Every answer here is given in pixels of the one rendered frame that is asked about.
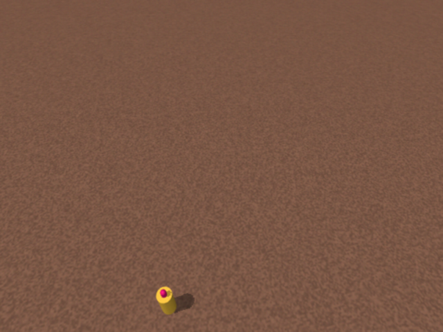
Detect bottle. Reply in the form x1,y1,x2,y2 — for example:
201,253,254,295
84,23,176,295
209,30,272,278
156,286,177,315

